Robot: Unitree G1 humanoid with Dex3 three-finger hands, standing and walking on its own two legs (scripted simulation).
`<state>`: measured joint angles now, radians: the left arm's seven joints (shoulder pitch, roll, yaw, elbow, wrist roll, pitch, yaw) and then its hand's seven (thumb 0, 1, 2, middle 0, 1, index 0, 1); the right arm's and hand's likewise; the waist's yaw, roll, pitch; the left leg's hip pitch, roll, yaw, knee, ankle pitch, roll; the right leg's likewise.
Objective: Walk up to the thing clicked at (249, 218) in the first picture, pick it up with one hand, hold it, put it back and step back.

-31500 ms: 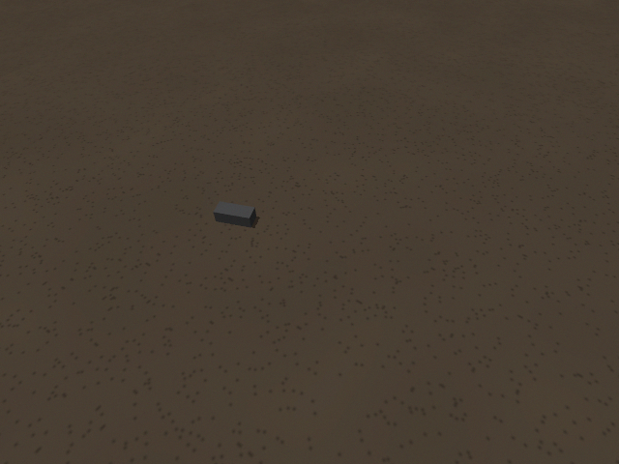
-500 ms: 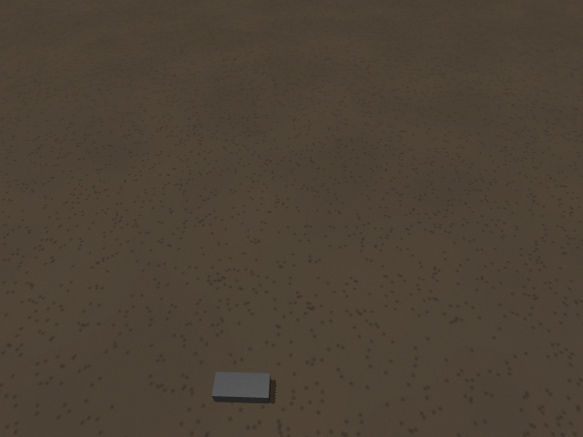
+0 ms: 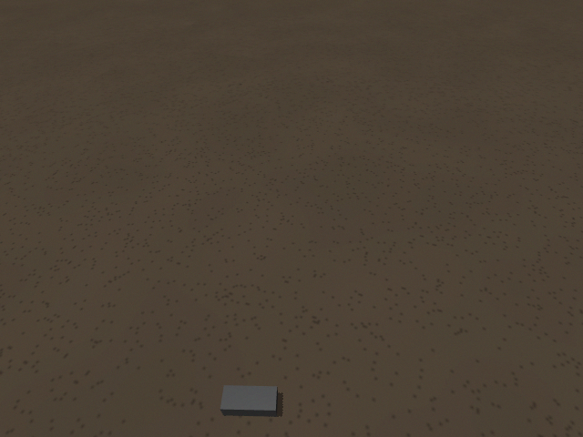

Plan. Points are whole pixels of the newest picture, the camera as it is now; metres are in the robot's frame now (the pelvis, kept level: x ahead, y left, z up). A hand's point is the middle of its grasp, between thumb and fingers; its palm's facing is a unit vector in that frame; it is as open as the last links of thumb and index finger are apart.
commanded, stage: stand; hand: left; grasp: from above
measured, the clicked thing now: (250, 400) +0.43 +0.18 -0.75
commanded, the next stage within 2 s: step back in 1.64 s
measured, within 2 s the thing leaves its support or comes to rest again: neither
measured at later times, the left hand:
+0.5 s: hand out of the picture +0.06 +0.23 -0.16, palm faces +0.00 -0.95 -0.32, open 7.4 cm
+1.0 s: hand out of the picture +0.09 +0.22 -0.16, palm faces +0.00 -0.94 -0.33, open 7.4 cm
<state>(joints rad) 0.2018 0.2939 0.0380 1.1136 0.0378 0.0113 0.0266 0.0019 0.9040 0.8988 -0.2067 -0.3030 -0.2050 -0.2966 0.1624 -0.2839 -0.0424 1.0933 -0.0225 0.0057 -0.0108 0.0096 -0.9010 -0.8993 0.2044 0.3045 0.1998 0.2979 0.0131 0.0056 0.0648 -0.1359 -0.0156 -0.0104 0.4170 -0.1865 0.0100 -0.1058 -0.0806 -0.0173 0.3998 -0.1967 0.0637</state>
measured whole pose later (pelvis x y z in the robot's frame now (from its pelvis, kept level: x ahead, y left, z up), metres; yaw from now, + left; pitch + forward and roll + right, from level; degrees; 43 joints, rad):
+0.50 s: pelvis +0.00 -0.01 +0.00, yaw +0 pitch -5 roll +0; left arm 0.15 0.31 0.03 1.13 0.03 0.00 0.01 0.00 0.90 0.90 -0.21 -0.30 -0.21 -0.30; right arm 0.16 -0.31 -0.02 1.13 -0.02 0.00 0.00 0.01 -0.90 -0.90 0.20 0.30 0.20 0.30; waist 0.00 0.00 0.07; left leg -0.14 0.01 -0.02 0.39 -0.17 -0.01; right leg -0.11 -0.05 -0.03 0.37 -0.18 0.04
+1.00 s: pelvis +0.02 -0.02 +0.00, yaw +0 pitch -4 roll +0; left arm 0.12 0.31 0.03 1.14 0.02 0.00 0.01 0.00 0.90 0.90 -0.21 -0.30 -0.21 -0.30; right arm 0.11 -0.32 -0.01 1.14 -0.01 -0.01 0.00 0.01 -0.90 -0.90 0.20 0.30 0.20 0.30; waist 0.00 0.01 0.06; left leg -0.11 0.02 -0.01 0.35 -0.17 -0.02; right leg -0.09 -0.05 -0.02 0.35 -0.19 0.04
